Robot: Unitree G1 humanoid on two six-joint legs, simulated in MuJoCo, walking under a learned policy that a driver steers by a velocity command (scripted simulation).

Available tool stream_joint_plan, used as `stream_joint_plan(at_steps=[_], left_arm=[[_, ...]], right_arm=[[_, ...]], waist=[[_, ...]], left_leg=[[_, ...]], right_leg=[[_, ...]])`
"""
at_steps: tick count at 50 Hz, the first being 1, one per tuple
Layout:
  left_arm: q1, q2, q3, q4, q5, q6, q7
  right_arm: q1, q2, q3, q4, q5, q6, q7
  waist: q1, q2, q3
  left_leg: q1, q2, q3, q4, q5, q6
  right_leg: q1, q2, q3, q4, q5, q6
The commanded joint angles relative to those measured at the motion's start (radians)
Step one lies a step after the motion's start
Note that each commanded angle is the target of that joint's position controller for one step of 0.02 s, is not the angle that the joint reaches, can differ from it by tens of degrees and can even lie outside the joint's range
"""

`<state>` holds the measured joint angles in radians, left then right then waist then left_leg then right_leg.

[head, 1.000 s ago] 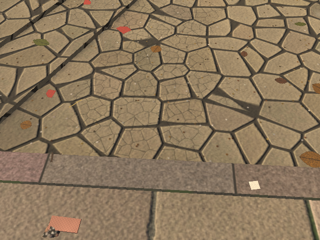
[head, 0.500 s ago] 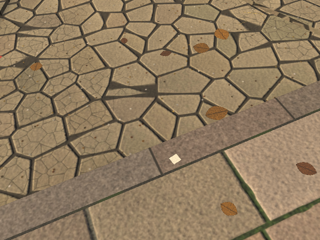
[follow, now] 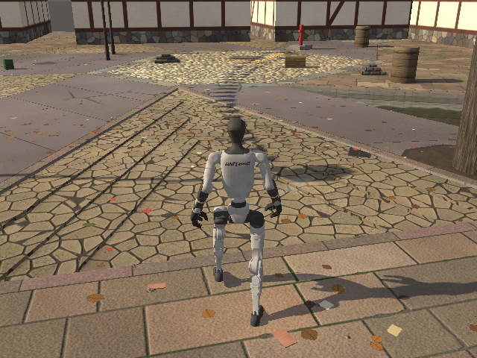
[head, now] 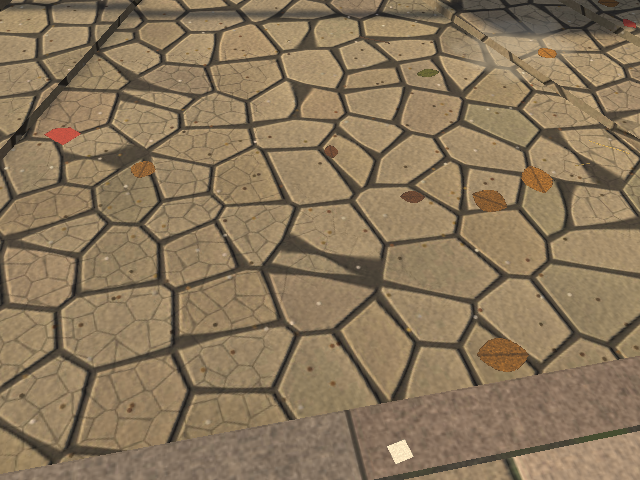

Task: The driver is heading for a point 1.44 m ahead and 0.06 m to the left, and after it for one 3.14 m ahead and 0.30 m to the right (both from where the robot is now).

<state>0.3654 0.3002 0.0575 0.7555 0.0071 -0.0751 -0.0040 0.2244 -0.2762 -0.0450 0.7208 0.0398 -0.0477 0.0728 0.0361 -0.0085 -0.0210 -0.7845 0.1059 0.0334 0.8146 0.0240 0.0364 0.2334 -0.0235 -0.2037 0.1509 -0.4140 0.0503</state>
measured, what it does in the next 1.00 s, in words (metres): goes down, turning right: left foot, then right foot 0.14 m lower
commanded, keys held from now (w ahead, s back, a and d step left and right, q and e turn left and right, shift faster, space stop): w+q+shift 0.20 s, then w+e+shift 0.18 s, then e+shift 0.44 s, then w+e+shift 0.18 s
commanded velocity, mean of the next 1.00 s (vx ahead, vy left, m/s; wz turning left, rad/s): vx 0.63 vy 0.00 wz -0.20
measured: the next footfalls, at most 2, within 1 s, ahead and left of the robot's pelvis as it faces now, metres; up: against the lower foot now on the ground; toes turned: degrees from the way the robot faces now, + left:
left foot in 0.08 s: +0.25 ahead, +0.14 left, +0.00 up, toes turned +9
right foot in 0.62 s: +0.73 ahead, +0.12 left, -0.14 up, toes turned +9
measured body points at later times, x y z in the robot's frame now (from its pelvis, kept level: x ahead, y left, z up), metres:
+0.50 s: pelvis +0.43 +0.12 -0.01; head +0.44 +0.13 +0.44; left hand +0.56 +0.40 -0.09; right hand +0.52 -0.14 -0.12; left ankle +0.22 +0.13 -0.72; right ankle +0.71 +0.05 -0.68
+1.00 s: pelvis +0.77 +0.18 -0.13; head +0.78 +0.15 +0.32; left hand +0.90 +0.45 -0.22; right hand +0.98 -0.09 -0.17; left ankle +0.95 +0.27 -0.84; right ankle +0.69 +0.12 -0.85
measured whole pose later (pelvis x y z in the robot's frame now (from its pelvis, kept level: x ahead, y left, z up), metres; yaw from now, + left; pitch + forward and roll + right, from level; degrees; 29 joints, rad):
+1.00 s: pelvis +0.77 +0.18 -0.13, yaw -15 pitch +2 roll +1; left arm 0.35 0.28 0.07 0.73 -0.04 0.01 0.07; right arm 0.00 -0.21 -0.02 0.51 0.02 -0.05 -0.04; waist 0.06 0.06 -0.01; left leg -0.55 -0.08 -0.22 0.57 -0.02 -0.10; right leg -0.18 0.25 0.36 0.57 -0.36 -0.12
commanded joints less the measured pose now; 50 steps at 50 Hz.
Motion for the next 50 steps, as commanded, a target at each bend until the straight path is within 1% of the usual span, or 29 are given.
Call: stream_joint_plan(at_steps=[1,3,4,5,6,7,8,9,10,12,16,19,22,25,27,29,30,31,32,33,34,35,36,37,39,40,42,45,50], left_arm=[[-0.052,0.201,0.056,-0.048,-0.005,0.014,0.008],[-0.085,0.242,0.061,-0.054,-0.012,0.033,0.016],[-0.090,0.217,0.047,-0.068,-0.014,0.020,0.021],[0.024,0.001,-0.013,-0.105,0.019,-0.011,0.006],[-0.025,0.021,-0.033,-0.162,-0.024,-0.065,0.007],[-0.188,0.134,-0.007,-0.195,-0.054,-0.095,0.007],[-0.226,0.118,-0.015,-0.218,-0.063,-0.112,0.009],[-0.226,0.101,-0.020,-0.209,-0.039,-0.118,0.014],[-0.192,0.098,-0.015,-0.201,-0.016,-0.109,0.014],[-0.088,0.102,-0.010,-0.148,-0.022,-0.068,0.001],[-0.205,0.060,-0.032,-0.166,0.001,-0.025,0.001],[-0.336,0.021,-0.046,-0.172,-0.006,-0.047,-0.019],[-0.292,0.098,0.005,-0.141,-0.027,-0.090,-0.070],[-0.325,0.029,-0.001,-0.153,-0.005,-0.101,-0.115],[-0.107,0.084,0.032,-0.095,-0.019,-0.067,-0.115],[0.215,0.180,0.078,0.016,-0.028,-0.027,-0.095],[0.432,0.137,0.066,0.122,-0.016,-0.015,-0.082],[0.547,0.095,0.039,0.171,0.005,-0.004,-0.066],[0.431,0.120,0.022,0.120,0.065,-0.034,-0.063],[0.329,0.181,0.047,0.051,0.065,-0.025,-0.058],[0.199,0.191,0.056,-0.022,0.032,0.002,-0.054],[0.043,0.301,0.082,-0.068,0.005,0.017,-0.039],[-0.053,0.269,0.068,-0.096,-0.030,0.027,-0.027],[-0.102,0.225,0.042,-0.115,-0.011,0.029,-0.020],[-0.026,0.167,0.018,-0.084,0.013,0.020,-0.002],[-0.003,0.159,0.017,-0.064,-0.004,0.028,0.023],[0.051,0.114,0.010,-0.030,-0.049,0.060,0.074],[0.013,0.131,0.032,-0.042,-0.052,0.088,0.105],[-0.016,0.077,0.047,-0.092,-0.051,0.069,0.059]], right_arm=[[-0.140,-0.077,-0.009,-0.123,0.007,-0.017,0.010],[0.136,-0.183,-0.061,-0.078,0.024,-0.003,-0.006],[0.362,-0.279,-0.110,-0.022,0.027,0.012,-0.022],[0.370,-0.372,-0.123,0.006,0.029,0.020,-0.040],[0.367,-0.343,-0.105,-0.054,0.007,-0.004,-0.032],[0.372,-0.245,-0.085,-0.052,-0.006,-0.021,-0.030],[0.361,-0.232,-0.082,-0.043,-0.015,-0.031,-0.032],[0.290,-0.202,-0.071,-0.055,-0.021,-0.035,-0.033],[0.215,-0.171,-0.058,-0.081,-0.033,-0.037,-0.037],[0.118,-0.108,-0.033,-0.106,-0.041,-0.035,-0.046],[0.135,-0.094,-0.012,-0.058,-0.042,-0.052,-0.068],[0.197,-0.124,-0.013,-0.013,-0.038,-0.074,-0.077],[0.207,-0.126,-0.014,0.022,-0.056,-0.066,-0.107],[0.237,-0.123,-0.017,0.053,-0.062,-0.033,-0.143],[0.197,-0.141,-0.019,0.037,-0.048,-0.023,-0.160],[0.050,-0.148,-0.019,-0.016,-0.072,-0.038,-0.155],[-0.055,-0.103,-0.016,-0.032,-0.031,-0.041,-0.144],[-0.125,0.008,0.026,-0.047,-0.064,-0.052,-0.115],[0.028,0.120,0.040,-0.144,-0.072,-0.054,-0.102],[0.143,0.062,0.055,-0.191,-0.046,-0.059,-0.094],[0.124,-0.033,0.041,-0.186,-0.046,-0.066,-0.084],[0.136,-0.088,0.024,-0.200,-0.020,-0.060,-0.086],[0.105,-0.114,0.012,-0.188,-0.031,-0.039,-0.103],[0.046,-0.114,0.016,-0.193,-0.036,-0.006,-0.117],[-0.033,-0.139,0.007,-0.223,-0.064,0.017,-0.154],[-0.098,-0.111,0.014,-0.268,-0.092,0.014,-0.162],[-0.255,0.000,0.035,-0.327,-0.089,0.000,-0.152],[-0.291,0.033,0.032,-0.326,-0.026,0.008,-0.124],[-0.296,-0.077,-0.044,-0.276,-0.008,-0.046,-0.106]], waist=[[-0.011,-0.087,0.155],[-0.175,-0.156,-0.025],[-0.291,-0.092,-0.150],[-0.145,0.295,-0.168],[-0.149,0.290,-0.400],[-0.211,0.137,-0.288],[-0.181,0.076,-0.175],[-0.124,-0.030,-0.101],[-0.066,-0.030,-0.063],[-0.006,0.023,0.003],[-0.041,0.066,0.151],[-0.120,0.047,0.138],[-0.102,0.030,0.120],[-0.124,0.009,0.110],[-0.029,0.050,-0.009],[0.122,0.013,-0.078],[0.226,-0.175,-0.016],[0.270,-0.301,0.074],[0.032,-0.391,0.036],[0.012,-0.249,-0.276],[0.008,0.066,-0.387],[-0.091,0.183,-0.376],[-0.133,0.333,-0.211],[-0.154,0.347,-0.076],[-0.113,0.288,0.021],[-0.089,0.182,0.030],[-0.023,0.051,-0.081],[-0.009,-0.111,-0.100],[0.010,-0.170,0.029]], left_leg=[[0.071,-0.067,0.119,-0.046,-0.130,0.076],[0.455,-0.188,0.176,-0.015,-0.241,0.134],[0.864,-0.213,0.091,-0.078,-0.213,0.174],[1.156,0.009,-0.407,-0.203,-0.529,0.300],[1.280,0.165,-0.961,-0.477,-0.803,0.432],[1.222,0.157,-0.920,-0.555,-0.743,0.330],[1.098,0.136,-0.843,-0.556,-0.679,0.304],[0.926,0.104,-0.737,-0.540,-0.586,0.286],[0.779,0.060,-0.652,-0.528,-0.512,0.288],[0.631,0.031,-0.507,-0.573,-0.452,0.288],[0.444,-0.047,-0.222,-0.622,-0.144,0.220],[0.398,-0.064,-0.106,-0.691,-0.111,0.162],[0.585,-0.067,0.005,-0.561,0.053,0.044],[0.731,-0.075,0.082,-0.357,0.172,-0.043],[0.874,-0.055,0.083,-0.073,0.350,-0.062],[0.841,-0.067,0.078,0.373,0.488,-0.093],[0.589,-0.139,0.127,0.897,-0.200,-0.146],[0.305,-0.240,0.111,1.175,-0.927,-0.125],[-0.140,-0.241,-0.032,1.364,-1.042,-0.147],[-0.293,-0.233,-0.176,1.415,-0.943,-0.163],[-0.278,-0.207,-0.204,1.381,-0.784,-0.134],[-0.278,-0.172,-0.216,1.322,-0.648,-0.131],[-0.260,-0.134,-0.196,1.206,-0.617,-0.147],[-0.180,-0.096,-0.215,1.077,-0.616,-0.140],[-0.054,-0.108,-0.178,0.866,-0.439,-0.135],[0.081,-0.133,-0.126,0.544,-0.275,-0.149],[0.283,-0.210,-0.097,0.199,0.014,-0.175],[0.244,-0.220,-0.173,-0.102,0.069,-0.186],[0.392,-0.156,-0.251,-0.344,-0.109,-0.098]], right_leg=[[-0.108,-0.261,-0.035,0.058,0.923,-0.159],[-0.162,-0.245,-0.059,0.453,1.407,-0.138],[-0.396,-0.196,-0.048,0.779,1.267,-0.094],[-0.837,-0.016,0.026,1.214,0.053,-0.020],[-0.992,0.114,0.298,1.427,-0.131,-0.030],[-1.073,0.045,0.369,1.390,-0.017,-0.075],[-1.089,0.013,0.356,1.328,0.025,-0.094],[-1.035,-0.033,0.352,1.242,0.076,-0.098],[-0.956,-0.060,0.367,1.179,0.123,-0.096],[-0.906,-0.109,0.333,1.099,0.164,-0.075],[-0.932,-0.134,0.226,0.827,0.419,-0.032],[-0.747,-0.065,0.150,0.573,0.760,-0.057],[-0.758,0.006,0.181,0.455,0.958,-0.124],[-0.761,0.070,0.120,0.313,1.133,-0.119],[-0.655,0.093,0.128,0.296,1.128,-0.085],[-0.432,0.052,0.121,0.231,1.166,-0.085],[-0.239,-0.050,0.211,0.034,1.318,-0.156],[-0.099,-0.035,0.203,0.089,1.307,-0.153],[0.155,-0.078,0.428,0.525,1.786,-0.238],[0.424,-0.245,0.735,0.529,1.737,-0.448],[0.352,-0.300,0.857,0.431,1.429,-0.500],[0.175,-0.373,1.046,0.308,0.889,-0.552],[-0.121,-0.384,1.089,0.227,0.721,-0.519],[-0.421,-0.376,1.049,0.216,0.788,-0.469],[-0.714,-0.153,0.772,0.258,1.031,-0.373],[-0.815,0.003,0.625,0.242,0.955,-0.311],[-0.762,0.130,0.574,0.268,0.777,-0.202],[-0.520,0.082,0.661,0.253,0.478,-0.187],[-0.469,-0.005,0.865,0.278,0.026,-0.246]])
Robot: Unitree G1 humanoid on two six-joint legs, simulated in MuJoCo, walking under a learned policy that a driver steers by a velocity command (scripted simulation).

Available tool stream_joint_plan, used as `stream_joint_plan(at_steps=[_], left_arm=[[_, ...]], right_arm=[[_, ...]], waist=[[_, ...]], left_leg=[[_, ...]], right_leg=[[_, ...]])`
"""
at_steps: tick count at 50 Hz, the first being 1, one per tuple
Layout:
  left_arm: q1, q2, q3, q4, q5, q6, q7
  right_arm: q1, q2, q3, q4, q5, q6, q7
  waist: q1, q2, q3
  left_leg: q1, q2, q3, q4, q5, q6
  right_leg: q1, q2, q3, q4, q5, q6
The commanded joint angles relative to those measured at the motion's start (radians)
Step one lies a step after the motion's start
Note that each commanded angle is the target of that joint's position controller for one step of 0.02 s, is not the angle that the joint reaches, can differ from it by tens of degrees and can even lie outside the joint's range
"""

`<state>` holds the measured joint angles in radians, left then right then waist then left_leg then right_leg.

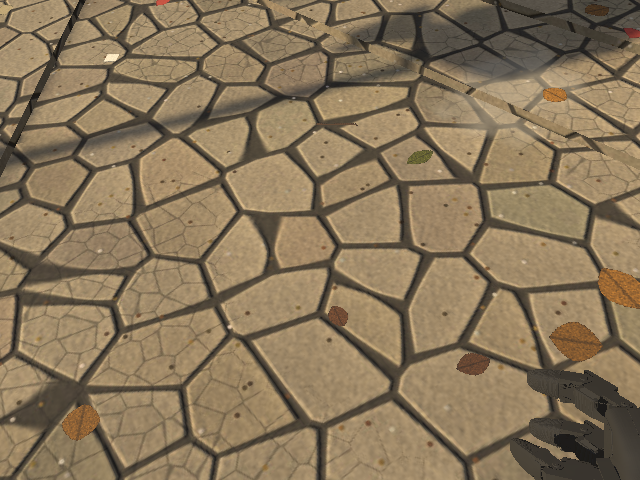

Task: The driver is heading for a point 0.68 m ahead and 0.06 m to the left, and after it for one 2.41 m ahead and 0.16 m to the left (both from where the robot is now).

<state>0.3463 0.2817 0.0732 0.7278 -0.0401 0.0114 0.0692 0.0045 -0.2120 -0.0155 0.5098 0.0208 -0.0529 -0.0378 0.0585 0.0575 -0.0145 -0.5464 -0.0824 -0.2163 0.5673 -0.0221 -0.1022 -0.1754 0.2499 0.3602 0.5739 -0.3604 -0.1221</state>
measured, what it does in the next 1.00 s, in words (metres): goes down, turning left: left foot, then right foot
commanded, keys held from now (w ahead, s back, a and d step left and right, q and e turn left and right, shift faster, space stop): w+e+shift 0.14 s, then w+shift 0.04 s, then w+q+shift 0.52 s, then q+shift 0.28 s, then e+shift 0.02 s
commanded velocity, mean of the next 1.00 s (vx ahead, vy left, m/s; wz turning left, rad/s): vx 0.77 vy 0.00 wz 0.23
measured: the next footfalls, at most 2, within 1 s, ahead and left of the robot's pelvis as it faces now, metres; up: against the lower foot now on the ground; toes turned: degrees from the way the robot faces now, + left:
left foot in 0.04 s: +0.18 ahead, +0.13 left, +0.00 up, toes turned -15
right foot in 0.54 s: +0.47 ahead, -0.21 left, +0.00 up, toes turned -2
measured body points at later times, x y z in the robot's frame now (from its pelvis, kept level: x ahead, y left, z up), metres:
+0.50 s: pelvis +0.31 -0.03 +0.00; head +0.35 -0.02 +0.45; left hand +0.61 +0.11 -0.06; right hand +0.16 -0.25 -0.12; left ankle +0.14 +0.14 -0.73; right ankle +0.44 -0.21 -0.71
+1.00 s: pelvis +0.67 -0.01 -0.04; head +0.71 +0.02 +0.41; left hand +0.70 +0.29 -0.15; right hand +0.92 -0.24 -0.11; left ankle +0.79 +0.07 -0.73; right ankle +0.55 -0.22 -0.61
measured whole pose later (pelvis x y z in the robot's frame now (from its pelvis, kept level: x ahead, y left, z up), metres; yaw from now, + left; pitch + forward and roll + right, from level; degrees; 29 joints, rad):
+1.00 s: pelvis +0.67 -0.01 -0.04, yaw +19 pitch -1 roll -2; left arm 0.17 0.30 0.05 0.75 -0.02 -0.09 -0.01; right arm 0.18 -0.37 -0.08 0.61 0.00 -0.01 0.05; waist 0.01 0.00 0.13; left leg -0.58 -0.10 0.03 0.76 -0.17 0.14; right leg -0.26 -0.01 0.05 1.35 -0.55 0.05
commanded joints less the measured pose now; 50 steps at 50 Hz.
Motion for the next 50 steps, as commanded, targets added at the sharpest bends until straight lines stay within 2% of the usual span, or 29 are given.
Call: stream_joint_plan(at_steps=[1,2,3,4,5,7,11,14,17,22,24,26,27,28,29,30,32,33,35,37,40,42,44,45,46,47,48,49,50], left_arm=[[0.000,0.063,0.019,-0.070,0.001,-0.025,-0.029],[0.029,0.010,-0.002,-0.072,0.015,-0.036,-0.051],[0.098,-0.043,-0.023,-0.092,-0.013,-0.040,-0.064],[0.018,0.046,-0.015,-0.127,-0.025,-0.052,-0.056],[-0.074,0.128,0.007,-0.138,-0.004,-0.050,-0.053],[-0.104,0.132,0.014,-0.136,0.036,-0.047,-0.056],[-0.077,0.038,-0.012,-0.119,0.023,-0.055,-0.058],[-0.162,0.050,-0.019,-0.142,0.035,-0.078,-0.062],[-0.313,0.037,-0.033,-0.176,0.049,-0.108,-0.075],[-0.486,0.022,-0.041,-0.216,0.016,-0.147,-0.110],[-0.460,0.059,-0.023,-0.219,0.005,-0.157,-0.113],[-0.180,0.153,0.024,-0.165,0.004,-0.161,-0.096],[0.099,0.226,0.049,-0.121,0.013,-0.150,-0.075],[0.180,0.303,0.064,-0.076,0.018,-0.140,-0.084],[0.174,0.197,0.044,-0.073,0.031,-0.130,-0.081],[0.127,0.138,0.029,-0.056,0.030,-0.123,-0.067],[0.025,0.073,0.007,-0.032,0.053,-0.114,-0.065],[-0.024,0.036,-0.003,-0.020,0.065,-0.116,-0.067],[-0.107,-0.004,-0.007,-0.003,0.045,-0.117,-0.074],[-0.220,0.024,-0.001,-0.015,0.040,-0.120,-0.069],[-0.278,0.113,0.024,-0.024,0.035,-0.127,-0.049],[-0.245,0.197,0.043,-0.016,0.012,-0.132,-0.044],[-0.245,0.252,0.060,-0.025,-0.014,-0.116,-0.051],[-0.244,0.235,0.055,-0.032,-0.012,-0.112,-0.058],[-0.195,0.115,0.024,-0.022,0.013,-0.113,-0.070],[0.025,0.019,-0.011,-0.043,0.048,-0.119,-0.086],[0.072,0.156,-0.002,-0.061,0.036,-0.126,-0.087],[-0.067,0.209,0.009,-0.084,0.019,-0.123,-0.080],[-0.116,0.194,0.007,-0.084,0.019,-0.109,-0.061]], right_arm=[[0.001,-0.157,-0.090,-0.040,0.017,-0.051,0.003],[0.113,-0.175,-0.100,-0.026,0.006,-0.058,0.001],[0.287,-0.219,-0.113,0.001,-0.022,-0.060,-0.002],[0.364,-0.210,-0.124,0.017,-0.012,-0.066,0.014],[0.337,-0.184,-0.121,0.014,-0.004,-0.066,0.017],[0.287,-0.177,-0.117,0.026,-0.007,-0.057,0.021],[0.315,-0.123,-0.086,0.120,-0.016,-0.071,0.058],[0.338,-0.154,-0.083,0.162,-0.017,-0.073,0.067],[0.406,-0.164,-0.076,0.197,-0.001,-0.065,0.057],[0.534,-0.178,-0.058,0.255,0.024,-0.042,0.034],[0.548,-0.184,-0.052,0.279,0.025,-0.026,0.026],[0.488,-0.215,-0.052,0.269,0.009,-0.022,0.027],[0.432,-0.192,-0.043,0.221,-0.020,-0.033,0.029],[0.581,-0.036,0.002,0.187,0.013,-0.059,0.040],[0.527,-0.120,-0.020,0.198,0.060,-0.064,0.031],[0.392,-0.162,-0.036,0.177,0.064,-0.057,0.024],[0.290,-0.137,-0.042,0.155,0.020,-0.040,0.024],[0.295,-0.099,-0.040,0.146,0.024,-0.020,0.032],[0.291,-0.038,-0.029,0.124,0.040,0.022,0.042],[0.255,-0.050,-0.031,0.087,0.021,0.041,0.047],[0.247,-0.101,-0.042,0.093,-0.017,0.025,0.083],[0.289,-0.147,-0.064,0.106,-0.013,0.027,0.105],[0.451,-0.237,-0.106,0.139,-0.006,0.043,0.102],[0.591,-0.306,-0.142,0.171,-0.008,0.056,0.088],[0.563,-0.337,-0.143,0.181,0.005,0.063,0.066],[0.373,-0.418,-0.123,0.080,-0.029,0.047,0.061],[0.341,-0.405,-0.126,0.003,-0.044,0.029,0.082],[0.305,-0.376,-0.125,-0.012,-0.029,0.015,0.092],[0.245,-0.324,-0.111,-0.005,-0.007,0.006,0.088]], waist=[[-0.045,-0.219,-0.009],[-0.090,-0.139,-0.112],[-0.112,0.144,-0.223],[-0.164,0.199,-0.198],[-0.171,0.098,-0.068],[-0.130,-0.018,0.040],[-0.073,0.026,0.073],[-0.055,0.019,0.112],[-0.109,0.031,0.116],[-0.167,0.054,0.111],[-0.127,0.100,0.077],[0.052,0.123,-0.104],[0.185,0.064,-0.303],[0.092,-0.342,-0.564],[0.119,-0.353,-0.474],[0.134,-0.299,-0.247],[0.069,-0.146,-0.041],[0.015,-0.177,0.015],[-0.049,-0.196,0.095],[-0.106,-0.171,0.184],[-0.118,-0.108,0.140],[-0.137,-0.114,0.063],[-0.235,-0.132,-0.052],[-0.316,-0.089,-0.124],[-0.264,0.133,-0.055],[-0.043,0.407,-0.153],[-0.083,0.240,-0.414],[-0.107,0.056,-0.323],[-0.076,-0.085,-0.198]], left_leg=[[0.317,0.060,0.019,-0.136,-0.109,0.077],[0.580,0.157,-0.049,-0.116,-0.215,0.151],[0.928,0.396,-0.419,-0.202,-0.570,0.315],[0.945,0.474,-0.712,-0.291,-0.907,0.346],[0.831,0.448,-0.638,-0.297,-0.862,0.301],[0.638,0.354,-0.371,-0.329,-0.608,0.232],[0.392,0.262,-0.177,-0.404,-0.468,0.252],[0.363,0.258,-0.146,-0.424,-0.347,0.308],[0.330,0.235,-0.084,-0.435,-0.193,0.313],[0.381,0.251,-0.069,-0.389,-0.088,0.303],[0.424,0.278,-0.094,-0.320,0.077,0.283],[0.331,0.217,-0.027,0.007,0.421,0.225],[0.105,0.163,0.002,0.334,0.232,0.198],[-0.226,0.066,0.042,0.683,-0.455,0.159],[-0.335,0.122,0.034,0.816,-0.453,0.163],[-0.430,0.155,0.093,0.855,-0.374,0.160],[-0.365,0.215,0.119,0.799,-0.280,0.155],[-0.310,0.243,0.110,0.789,-0.271,0.154],[-0.296,0.278,0.110,0.767,-0.305,0.149],[-0.271,0.277,0.129,0.660,-0.235,0.124],[0.027,0.188,0.254,0.276,0.100,0.120],[0.187,0.108,0.315,0.201,0.156,0.145],[0.396,0.022,0.358,0.180,0.065,0.202],[0.623,0.000,0.330,0.156,0.096,0.241],[0.709,0.057,0.194,0.070,0.285,0.283],[0.779,0.272,-0.279,0.052,0.727,0.476],[0.855,0.393,-0.580,-0.154,0.345,0.562],[0.751,0.356,-0.583,-0.242,0.023,0.507],[0.602,0.335,-0.497,-0.251,-0.099,0.441]], right_leg=[[-0.112,-0.255,0.276,-0.089,-0.045,-0.066],[-0.222,-0.189,0.182,0.095,-0.154,-0.047],[-0.540,-0.067,0.003,0.376,-0.317,0.012],[-0.726,-0.138,-0.058,0.567,-0.252,0.038],[-0.788,-0.186,-0.100,0.641,-0.143,0.062],[-0.731,-0.255,-0.157,0.641,0.015,0.081],[-0.647,-0.324,-0.204,0.672,0.152,0.077],[-0.710,-0.346,-0.226,0.513,0.287,0.090],[-0.629,-0.345,-0.286,0.292,0.430,0.130],[-0.394,-0.258,-0.329,-0.008,0.399,0.158],[-0.260,-0.235,-0.327,-0.076,0.309,0.140],[0.152,-0.245,-0.325,-0.070,0.241,0.076],[0.536,-0.430,-0.161,-0.014,0.117,0.018],[0.888,-0.714,0.368,-0.113,-0.260,-0.135],[0.788,-0.691,0.443,-0.244,-0.401,-0.118],[0.642,-0.653,0.257,-0.254,-0.261,-0.074],[0.342,-0.575,0.018,-0.301,0.019,-0.049],[0.225,-0.554,-0.067,-0.335,0.070,-0.040],[0.089,-0.554,-0.209,-0.392,0.156,-0.018],[-0.046,-0.541,-0.359,-0.420,0.433,-0.001],[-0.139,-0.434,-0.558,-0.395,0.551,0.052],[-0.051,-0.448,-0.571,-0.289,0.773,0.068],[0.017,-0.461,-0.563,0.001,1.020,0.088],[-0.076,-0.445,-0.552,0.264,0.945,0.120],[-0.254,-0.313,-0.524,0.613,0.020,0.183],[-0.463,-0.176,-0.398,1.013,-0.405,0.211],[-0.482,-0.179,-0.211,1.062,-0.318,0.183],[-0.508,-0.200,-0.208,0.971,-0.209,0.158],[-0.522,-0.252,-0.221,0.870,-0.118,0.153]])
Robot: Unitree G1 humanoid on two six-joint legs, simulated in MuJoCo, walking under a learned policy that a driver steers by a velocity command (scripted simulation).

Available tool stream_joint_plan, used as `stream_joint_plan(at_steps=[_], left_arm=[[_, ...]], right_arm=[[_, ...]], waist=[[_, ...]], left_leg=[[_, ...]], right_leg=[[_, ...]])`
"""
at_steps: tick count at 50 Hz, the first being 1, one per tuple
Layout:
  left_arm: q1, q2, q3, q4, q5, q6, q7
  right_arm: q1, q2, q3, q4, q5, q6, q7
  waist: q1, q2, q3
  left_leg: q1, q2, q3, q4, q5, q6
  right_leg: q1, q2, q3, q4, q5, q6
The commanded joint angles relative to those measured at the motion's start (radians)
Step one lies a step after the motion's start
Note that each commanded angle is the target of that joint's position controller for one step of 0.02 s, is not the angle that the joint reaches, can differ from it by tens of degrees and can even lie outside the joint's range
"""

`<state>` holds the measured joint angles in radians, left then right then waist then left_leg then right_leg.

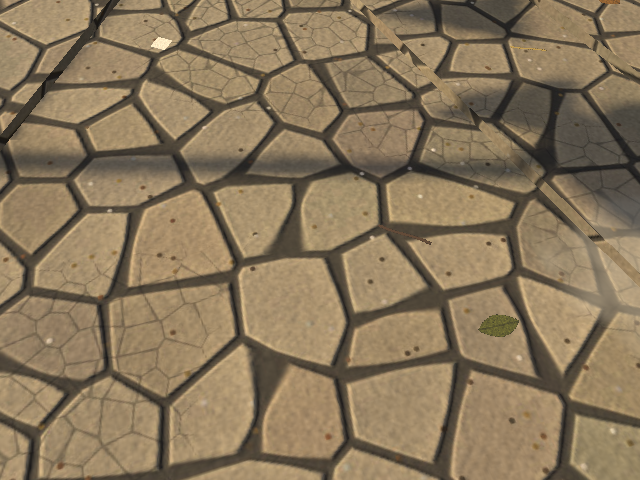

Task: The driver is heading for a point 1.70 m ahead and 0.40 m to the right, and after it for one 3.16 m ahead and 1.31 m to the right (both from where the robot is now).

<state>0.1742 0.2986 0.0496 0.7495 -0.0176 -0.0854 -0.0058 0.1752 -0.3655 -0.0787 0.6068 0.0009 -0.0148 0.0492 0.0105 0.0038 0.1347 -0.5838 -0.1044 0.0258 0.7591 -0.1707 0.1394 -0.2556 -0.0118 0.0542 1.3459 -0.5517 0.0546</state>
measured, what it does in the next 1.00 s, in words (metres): walks ahead, turning right: right foot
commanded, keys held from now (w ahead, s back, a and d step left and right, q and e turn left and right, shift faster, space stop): e+shift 0.70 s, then q+shift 0.30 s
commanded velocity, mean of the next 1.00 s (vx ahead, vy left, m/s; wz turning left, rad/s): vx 0.07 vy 0.00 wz -0.32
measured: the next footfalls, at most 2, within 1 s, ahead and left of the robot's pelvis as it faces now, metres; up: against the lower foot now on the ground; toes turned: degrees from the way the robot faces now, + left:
right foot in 0.52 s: +0.17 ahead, -0.20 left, +0.00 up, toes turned -17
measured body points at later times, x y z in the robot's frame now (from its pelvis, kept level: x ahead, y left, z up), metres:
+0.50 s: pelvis +0.14 -0.07 +0.04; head +0.18 -0.10 +0.49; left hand +0.32 +0.18 -0.06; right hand +0.27 -0.37 -0.06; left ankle +0.14 +0.03 -0.69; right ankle +0.14 -0.19 -0.68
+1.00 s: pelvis +0.21 -0.11 +0.04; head +0.23 -0.12 +0.49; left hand +0.49 +0.03 -0.04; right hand +0.21 -0.42 -0.07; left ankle +0.27 +0.00 -0.68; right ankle +0.14 -0.19 -0.69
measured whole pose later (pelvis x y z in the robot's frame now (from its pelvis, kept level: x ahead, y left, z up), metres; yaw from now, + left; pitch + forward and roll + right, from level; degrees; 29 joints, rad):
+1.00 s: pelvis +0.21 -0.11 +0.04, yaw -22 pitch +1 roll +0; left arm 0.09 0.24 0.02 0.65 0.01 0.04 0.03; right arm 0.20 -0.30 -0.06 0.76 0.03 0.02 0.01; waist -0.04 0.01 0.02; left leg -0.37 0.02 0.01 0.73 -0.37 -0.05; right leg -0.19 0.07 0.06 0.52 -0.33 -0.05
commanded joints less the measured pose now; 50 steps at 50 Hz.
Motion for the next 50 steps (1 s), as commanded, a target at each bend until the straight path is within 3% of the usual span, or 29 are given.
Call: stream_joint_plan(at_steps=[1,3,6,8,10,13,16,19,23,25,26,27,28,29,30,31,32,33,35,37,40,42,44,46,50], left_arm=[[0.064,0.165,0.026,-0.086,0.004,0.010,0.029],[0.110,0.167,0.031,-0.049,0.007,0.047,0.040],[0.114,0.082,0.009,-0.025,0.017,0.055,0.048],[0.105,0.062,0.004,-0.014,0.006,0.062,0.046],[0.064,0.072,0.008,-0.022,-0.001,0.070,0.042],[0.002,0.107,0.023,-0.057,-0.008,0.083,0.032],[-0.017,0.109,0.033,-0.087,-0.004,0.101,0.023],[-0.012,0.091,0.034,-0.110,-0.002,0.110,0.007],[0.017,0.074,0.036,-0.132,-0.012,0.110,-0.019],[0.073,0.078,0.047,-0.129,-0.014,0.110,-0.029],[0.128,0.109,0.063,-0.120,-0.006,0.108,-0.018],[0.200,0.247,0.105,-0.124,-0.001,0.108,0.005],[0.208,0.337,0.118,-0.148,0.023,0.102,0.012],[0.203,0.262,0.101,-0.164,0.037,0.088,0.002],[0.151,0.243,0.096,-0.169,0.026,0.079,0.002],[0.091,0.219,0.093,-0.176,0.000,0.081,0.008],[0.051,0.196,0.084,-0.189,-0.018,0.091,0.017],[0.030,0.191,0.079,-0.199,-0.018,0.100,0.027],[0.025,0.197,0.082,-0.209,-0.006,0.112,0.039],[0.019,0.176,0.070,-0.212,0.004,0.115,0.051],[0.021,0.129,0.041,-0.191,0.023,0.117,0.053],[-0.004,0.072,0.012,-0.171,0.044,0.110,0.042],[-0.016,0.098,0.013,-0.151,0.054,0.103,0.030],[-0.022,0.159,0.032,-0.138,0.048,0.109,0.030],[-0.042,0.166,0.046,-0.128,0.020,0.125,0.050]], right_arm=[[0.029,-0.126,-0.031,-0.102,0.014,-0.037,-0.006],[-0.005,-0.086,-0.012,-0.087,-0.020,-0.040,-0.021],[0.033,-0.019,0.022,-0.015,-0.031,-0.055,-0.037],[0.018,-0.007,0.027,0.011,-0.037,-0.050,-0.047],[-0.019,-0.019,0.022,0.020,-0.043,-0.041,-0.055],[-0.031,-0.042,0.009,0.039,-0.041,-0.016,-0.069],[-0.032,-0.038,0.003,0.053,-0.029,0.007,-0.075],[-0.046,-0.043,-0.005,0.055,-0.019,0.024,-0.077],[-0.065,-0.067,-0.022,0.053,0.000,0.041,-0.074],[-0.086,-0.069,-0.027,0.054,0.025,0.039,-0.074],[-0.062,-0.055,-0.027,0.068,0.032,0.030,-0.071],[-0.062,-0.036,-0.024,0.041,0.000,0.013,-0.064],[-0.121,0.022,-0.003,-0.014,-0.048,0.002,-0.057],[-0.166,-0.017,-0.011,-0.006,-0.041,-0.004,-0.052],[-0.173,-0.030,-0.015,-0.002,-0.011,-0.005,-0.053],[-0.161,-0.029,-0.017,0.012,-0.006,-0.004,-0.063],[-0.162,-0.039,-0.022,0.017,-0.012,-0.001,-0.074],[-0.161,-0.035,-0.022,0.017,-0.011,0.002,-0.076],[-0.141,-0.018,-0.017,0.029,-0.005,0.000,-0.074],[-0.106,-0.019,-0.013,0.064,0.004,0.006,-0.073],[-0.101,-0.002,-0.001,0.081,0.006,0.014,-0.064],[-0.087,0.013,0.008,0.093,0.007,0.015,-0.054],[-0.098,-0.015,0.003,0.087,0.013,0.015,-0.048],[-0.117,-0.066,-0.010,0.061,0.023,0.015,-0.044],[-0.070,-0.052,-0.011,0.047,0.032,0.011,-0.027]], waist=[[0.002,-0.062,-0.294],[0.030,-0.021,-0.267],[0.017,-0.002,-0.306],[0.010,0.004,-0.304],[-0.006,0.030,-0.265],[-0.040,0.061,-0.192],[-0.056,0.063,-0.151],[-0.056,0.075,-0.149],[-0.044,0.100,-0.190],[-0.001,0.096,-0.216],[0.030,0.059,-0.227],[0.039,-0.151,-0.259],[0.021,-0.351,-0.321],[0.077,-0.178,-0.398],[0.048,-0.109,-0.345],[0.018,-0.058,-0.294],[0.004,-0.062,-0.266],[-0.011,-0.089,-0.257],[-0.018,-0.108,-0.266],[-0.008,-0.114,-0.291],[0.011,-0.140,-0.294],[0.009,-0.146,-0.274],[0.023,-0.158,-0.216],[0.036,-0.161,-0.152],[0.024,-0.130,-0.137]], left_leg=[[0.504,0.352,-0.666,-0.417,0.146,0.171],[0.308,0.324,-0.485,-0.392,0.440,0.138],[0.279,0.294,-0.270,-0.386,0.750,0.138],[0.307,0.279,-0.178,-0.405,0.697,0.121],[0.324,0.270,-0.120,-0.441,0.554,0.097],[0.393,0.315,-0.127,-0.496,0.329,0.110],[0.472,0.370,-0.141,-0.504,0.212,0.130],[0.538,0.399,-0.112,-0.472,0.287,0.125],[0.600,0.408,-0.030,-0.364,0.529,0.076],[0.583,0.386,0.033,-0.252,0.551,0.015],[0.509,0.335,0.086,-0.132,0.499,-0.054],[0.248,0.227,0.142,0.134,0.177,-0.154],[-0.069,0.060,0.064,0.367,-0.484,-0.221],[-0.116,0.073,-0.107,0.486,-0.504,-0.207],[-0.140,0.092,-0.125,0.496,-0.420,-0.191],[-0.162,0.105,-0.121,0.450,-0.342,-0.191],[-0.150,0.116,-0.126,0.399,-0.287,-0.196],[-0.102,0.103,-0.125,0.380,-0.245,-0.207],[-0.071,0.070,-0.123,0.306,-0.190,-0.227],[-0.053,0.085,-0.099,0.231,-0.145,-0.246],[0.055,0.126,-0.075,0.138,-0.100,-0.251],[0.167,0.159,-0.068,0.049,-0.070,-0.237],[0.208,0.154,-0.046,0.007,-0.082,-0.219],[0.147,0.138,-0.029,0.007,-0.175,-0.198],[0.102,0.138,-0.010,-0.051,-0.229,-0.166]], right_leg=[[-0.390,-0.033,0.080,0.051,0.117,-0.020],[-0.244,-0.090,0.064,-0.032,0.140,-0.016],[-0.189,-0.092,0.033,-0.147,0.203,0.005],[-0.186,-0.095,0.041,-0.257,0.295,0.021],[-0.197,-0.091,0.037,-0.361,0.385,0.032],[-0.283,-0.099,0.023,-0.420,0.380,0.043],[-0.355,-0.114,0.005,-0.439,0.292,0.043],[-0.359,-0.110,-0.033,-0.473,0.227,0.037],[-0.262,-0.060,-0.113,-0.623,0.204,0.000],[-0.138,-0.019,-0.147,-0.805,0.332,-0.044],[-0.013,0.000,-0.113,-0.926,0.515,-0.085],[0.217,-0.164,0.168,-0.951,0.964,-0.184],[0.390,-0.357,0.491,-0.904,1.311,-0.380],[0.404,-0.357,0.459,-0.919,1.234,-0.418],[0.368,-0.297,0.374,-0.925,1.119,-0.371],[0.326,-0.242,0.321,-0.931,1.020,-0.320],[0.281,-0.219,0.301,-0.942,0.966,-0.293],[0.230,-0.189,0.289,-0.949,0.964,-0.284],[0.218,-0.156,0.286,-0.945,0.966,-0.276],[0.248,-0.169,0.242,-0.925,0.988,-0.265],[0.194,-0.163,0.192,-0.920,0.962,-0.253],[0.125,-0.162,0.158,-0.938,0.923,-0.252],[0.084,-0.177,0.156,-0.957,0.853,-0.261],[0.106,-0.212,0.181,-0.950,0.816,-0.281],[0.202,-0.265,0.200,-0.894,0.893,-0.287]])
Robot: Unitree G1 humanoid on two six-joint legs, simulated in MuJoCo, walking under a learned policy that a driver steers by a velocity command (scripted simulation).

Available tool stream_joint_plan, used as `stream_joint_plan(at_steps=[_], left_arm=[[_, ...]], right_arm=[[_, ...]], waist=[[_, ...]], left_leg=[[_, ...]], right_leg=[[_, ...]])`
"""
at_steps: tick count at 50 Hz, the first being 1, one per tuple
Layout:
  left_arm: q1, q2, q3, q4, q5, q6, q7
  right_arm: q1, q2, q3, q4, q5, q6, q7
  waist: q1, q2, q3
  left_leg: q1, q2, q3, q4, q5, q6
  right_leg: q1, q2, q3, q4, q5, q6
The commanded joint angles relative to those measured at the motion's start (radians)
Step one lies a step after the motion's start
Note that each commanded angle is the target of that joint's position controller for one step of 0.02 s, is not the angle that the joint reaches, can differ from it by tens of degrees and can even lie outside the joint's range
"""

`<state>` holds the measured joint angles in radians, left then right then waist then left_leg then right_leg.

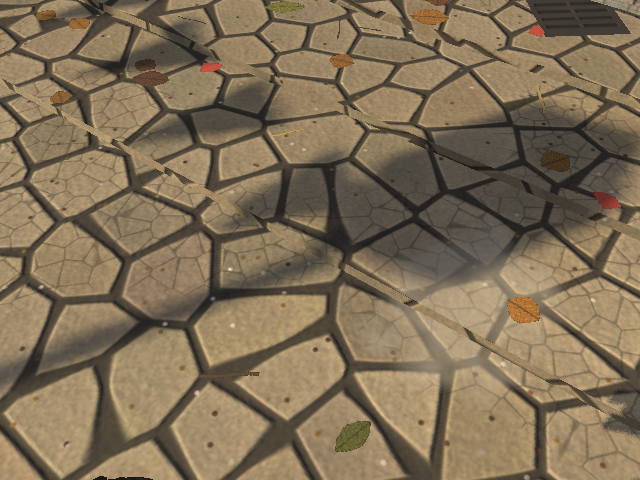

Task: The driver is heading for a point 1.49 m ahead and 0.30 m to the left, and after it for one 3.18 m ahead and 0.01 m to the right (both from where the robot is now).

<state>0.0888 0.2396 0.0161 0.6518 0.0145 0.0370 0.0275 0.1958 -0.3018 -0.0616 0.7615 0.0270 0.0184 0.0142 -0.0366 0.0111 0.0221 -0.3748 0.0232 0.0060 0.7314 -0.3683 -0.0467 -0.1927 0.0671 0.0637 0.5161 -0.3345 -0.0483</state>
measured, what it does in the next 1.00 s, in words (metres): walks ahead: left foot, then right foot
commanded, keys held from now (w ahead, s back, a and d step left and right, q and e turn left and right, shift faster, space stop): q+shift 0.44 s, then w+e+shift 0.56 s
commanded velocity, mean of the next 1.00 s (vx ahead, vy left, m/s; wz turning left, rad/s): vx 0.35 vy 0.00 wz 0.17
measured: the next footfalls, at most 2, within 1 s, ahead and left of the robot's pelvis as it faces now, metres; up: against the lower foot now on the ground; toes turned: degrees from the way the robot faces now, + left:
left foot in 0.06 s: +0.04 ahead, +0.12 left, +0.00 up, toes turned +4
right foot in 0.54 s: +0.16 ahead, -0.06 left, +0.00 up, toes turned +37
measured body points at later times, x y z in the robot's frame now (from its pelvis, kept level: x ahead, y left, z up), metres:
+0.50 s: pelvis +0.05 +0.01 +0.01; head +0.07 +0.04 +0.45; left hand +0.09 +0.35 -0.09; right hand +0.33 -0.19 -0.06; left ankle +0.00 +0.12 -0.73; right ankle +0.13 -0.10 -0.72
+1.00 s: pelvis +0.21 +0.10 +0.00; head +0.24 +0.10 +0.45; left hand +0.19 +0.38 -0.11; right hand +0.47 -0.09 -0.07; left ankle +0.16 +0.22 -0.73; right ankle +0.14 -0.05 -0.66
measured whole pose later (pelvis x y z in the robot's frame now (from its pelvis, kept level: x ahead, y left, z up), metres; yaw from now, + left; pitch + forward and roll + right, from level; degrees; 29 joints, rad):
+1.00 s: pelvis +0.21 +0.10 +0.00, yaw +12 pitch +4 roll +2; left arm 0.41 0.27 0.03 0.72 -0.06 -0.04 0.01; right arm 0.12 -0.25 -0.05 0.62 0.00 -0.12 0.00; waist 0.05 -0.02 -0.02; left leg -0.24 -0.04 -0.02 0.44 -0.27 0.00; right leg -0.39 0.03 0.14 1.05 -0.41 -0.03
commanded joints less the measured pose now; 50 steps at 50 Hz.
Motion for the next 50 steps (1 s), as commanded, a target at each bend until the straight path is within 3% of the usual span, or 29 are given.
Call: stream_joint_plan(at_steps=[1,3,4,5,6,7,8,10,16,22,24,25,26,27,28,29,30,31,32,34,36,39,43,45,46,47,48,49,50], left_arm=[[0.027,0.221,0.081,-0.033,-0.018,0.005,0.021],[0.023,0.205,0.084,-0.030,-0.029,0.002,0.027],[0.015,0.179,0.083,-0.058,-0.005,-0.011,0.026],[-0.076,0.142,0.071,-0.112,0.030,-0.022,0.022],[-0.060,0.138,0.069,-0.103,0.022,-0.033,0.015],[-0.057,0.143,0.073,-0.092,-0.001,-0.036,0.007],[-0.061,0.139,0.076,-0.082,-0.008,-0.038,0.006],[-0.078,0.143,0.082,-0.084,-0.009,-0.040,0.005],[-0.064,0.126,0.082,-0.061,-0.018,-0.053,-0.003],[-0.052,0.153,0.096,-0.051,-0.023,-0.076,-0.016],[0.023,0.166,0.098,-0.021,-0.033,-0.085,-0.030],[0.047,0.145,0.094,-0.008,-0.039,-0.091,-0.038],[0.069,0.118,0.086,0.003,-0.033,-0.097,-0.043],[0.138,0.129,0.083,0.015,-0.024,-0.109,-0.042],[0.225,0.207,0.087,0.033,-0.007,-0.119,-0.039],[0.233,0.306,0.105,0.041,0.023,-0.133,-0.054],[0.175,0.260,0.095,0.019,-0.001,-0.143,-0.053],[0.189,0.221,0.083,0.019,-0.020,-0.140,-0.048],[0.220,0.212,0.078,0.019,-0.031,-0.137,-0.047],[0.287,0.202,0.072,0.033,-0.044,-0.126,-0.032],[0.319,0.177,0.064,0.039,-0.049,-0.116,-0.017],[0.300,0.184,0.065,0.029,-0.060,-0.097,-0.005],[0.269,0.181,0.064,0.013,-0.075,-0.081,-0.006],[0.230,0.128,0.048,-0.011,-0.066,-0.089,-0.017],[0.280,0.034,0.022,-0.021,-0.052,-0.098,-0.027],[0.298,0.041,0.011,-0.077,-0.091,-0.113,-0.017],[0.255,0.112,0.026,-0.068,-0.096,-0.109,-0.010],[0.209,0.137,0.034,-0.060,-0.071,-0.102,-0.013],[0.204,0.130,0.036,-0.050,-0.056,-0.097,-0.017]], right_arm=[[-0.063,-0.107,-0.028,-0.104,0.007,-0.024,0.014],[0.000,-0.124,-0.039,-0.095,0.000,-0.029,0.014],[0.051,-0.226,-0.069,-0.100,-0.010,-0.034,0.003],[0.108,-0.291,-0.086,-0.098,-0.018,-0.041,0.005],[0.139,-0.234,-0.070,-0.100,-0.033,-0.051,0.002],[0.090,-0.207,-0.067,-0.108,-0.025,-0.056,-0.005],[0.046,-0.195,-0.068,-0.121,-0.007,-0.050,-0.015],[-0.005,-0.175,-0.060,-0.142,0.016,-0.023,-0.038],[-0.002,-0.209,-0.078,-0.174,0.005,0.015,-0.062],[-0.045,-0.212,-0.083,-0.210,0.003,0.030,-0.058],[-0.052,-0.171,-0.062,-0.211,0.003,0.029,-0.055],[-0.033,-0.141,-0.045,-0.199,-0.001,0.025,-0.048],[0.009,-0.095,-0.022,-0.177,-0.020,0.016,-0.041],[0.018,-0.049,0.000,-0.169,-0.037,0.002,-0.034],[0.002,-0.002,0.017,-0.189,-0.034,-0.015,-0.035],[-0.052,-0.063,-0.002,-0.252,0.011,-0.042,-0.043],[-0.095,-0.150,-0.020,-0.242,0.017,-0.068,-0.047],[-0.127,-0.171,-0.025,-0.229,-0.001,-0.093,-0.041],[-0.138,-0.148,-0.021,-0.220,-0.030,-0.110,-0.035],[-0.188,-0.096,-0.013,-0.233,-0.045,-0.139,-0.026],[-0.220,-0.051,-0.004,-0.236,-0.034,-0.149,-0.020],[-0.264,-0.008,0.003,-0.244,-0.013,-0.158,-0.009],[-0.224,-0.058,-0.026,-0.239,0.029,-0.161,-0.014],[-0.024,-0.129,-0.056,-0.201,0.029,-0.160,-0.035],[0.161,-0.187,-0.067,-0.178,0.000,-0.150,-0.045],[0.210,-0.221,-0.077,-0.141,-0.026,-0.142,-0.026],[0.160,-0.158,-0.064,-0.152,-0.032,-0.139,-0.020],[0.165,-0.110,-0.051,-0.143,-0.030,-0.135,-0.023],[0.162,-0.089,-0.042,-0.132,-0.037,-0.130,-0.025]], waist=[[0.056,-0.131,-0.035],[0.019,-0.086,-0.064],[0.025,0.115,-0.113],[-0.009,0.296,-0.120],[-0.028,0.186,-0.191],[-0.006,0.120,-0.163],[0.007,0.061,-0.146],[0.026,0.060,-0.132],[0.023,0.110,-0.139],[0.018,0.176,-0.120],[0.023,0.187,-0.186],[0.030,0.180,-0.176],[0.035,0.162,-0.146],[0.065,0.085,-0.102],[0.065,-0.083,-0.053],[0.038,-0.270,0.103],[0.040,-0.184,0.189],[0.057,-0.127,0.172],[0.068,-0.105,0.113],[0.096,-0.125,0.063],[0.106,-0.163,0.038],[0.104,-0.195,0.027],[0.054,-0.181,0.002],[-0.049,-0.146,-0.104],[-0.104,0.033,-0.299],[-0.078,0.267,-0.322],[-0.077,0.194,-0.180],[-0.092,0.147,-0.086],[-0.078,0.087,-0.051]], left_leg=[[-0.077,0.003,0.025,-0.074,0.006,0.031],[0.061,-0.008,-0.011,-0.259,0.270,0.079],[0.217,0.125,-0.277,-0.313,0.652,0.165],[0.381,0.312,-0.591,-0.347,0.972,0.372],[0.453,0.329,-0.598,-0.351,0.908,0.411],[0.445,0.276,-0.510,-0.334,0.855,0.366],[0.432,0.222,-0.450,-0.330,0.791,0.318],[0.387,0.165,-0.407,-0.345,0.719,0.275],[0.328,0.108,-0.461,-0.337,0.607,0.253],[0.238,0.074,-0.578,-0.308,0.519,0.220],[0.201,0.060,-0.542,-0.312,0.143,0.207],[0.118,0.041,-0.523,-0.322,-0.122,0.202],[0.044,0.014,-0.498,-0.309,-0.297,0.188],[-0.039,-0.042,-0.427,-0.151,-0.368,0.159],[-0.157,-0.143,-0.233,0.154,-0.292,0.102],[-0.392,-0.115,-0.178,0.281,-0.260,0.089],[-0.427,-0.040,-0.187,0.327,-0.134,0.085],[-0.405,-0.015,-0.179,0.317,-0.042,0.082],[-0.365,-0.013,-0.157,0.287,0.005,0.077],[-0.300,-0.016,-0.122,0.170,0.105,0.048],[-0.213,-0.055,-0.081,0.046,0.150,0.018],[-0.022,-0.117,-0.056,-0.160,0.153,-0.015],[0.230,-0.094,-0.079,-0.343,0.222,-0.011],[0.575,0.026,-0.130,-0.366,0.201,0.042],[0.900,0.238,-0.360,-0.341,0.044,0.128],[0.898,0.433,-0.707,-0.418,-0.259,0.250],[0.785,0.410,-0.673,-0.442,-0.324,0.248],[0.716,0.357,-0.543,-0.453,-0.221,0.222],[0.652,0.313,-0.443,-0.474,-0.120,0.206]], right_leg=[[0.144,-0.338,0.170,-0.038,0.693,-0.169],[0.099,-0.268,0.084,0.072,0.631,-0.086],[-0.048,-0.133,-0.023,0.309,0.412,0.006],[-0.364,0.068,-0.052,0.549,-0.265,0.093],[-0.427,0.036,0.058,0.682,-0.373,0.095],[-0.453,0.005,0.079,0.724,-0.302,0.095],[-0.474,-0.010,0.075,0.695,-0.233,0.100],[-0.442,-0.027,0.073,0.601,-0.131,0.119],[-0.354,0.027,0.066,0.326,-0.024,0.154],[-0.228,0.043,0.089,0.133,0.015,0.139],[-0.095,0.001,0.043,0.047,0.078,0.115],[0.017,-0.007,0.007,-0.002,0.146,0.098],[0.100,-0.013,-0.001,-0.020,0.096,0.083],[0.143,-0.102,0.132,-0.103,-0.083,0.036],[0.148,-0.266,0.441,-0.278,-0.393,-0.065],[0.062,-0.410,0.899,-0.458,-0.684,-0.218],[0.007,-0.417,0.893,-0.455,-0.640,-0.240],[0.016,-0.364,0.761,-0.416,-0.500,-0.211],[0.053,-0.301,0.661,-0.400,-0.393,-0.180],[0.083,-0.222,0.531,-0.387,-0.224,-0.153],[0.056,-0.172,0.451,-0.370,-0.104,-0.151],[-0.058,-0.127,0.419,-0.332,-0.047,-0.150],[-0.149,-0.128,0.481,-0.249,-0.053,-0.122],[-0.314,-0.087,0.413,-0.034,0.023,-0.057],[-0.487,-0.001,0.258,0.306,-0.150,-0.008],[-0.687,-0.029,0.162,0.526,-0.223,-0.003],[-0.780,-0.120,0.109,0.661,-0.130,0.016],[-0.814,-0.139,0.077,0.732,-0.059,0.021],[-0.799,-0.160,0.054,0.770,-0.013,0.022]])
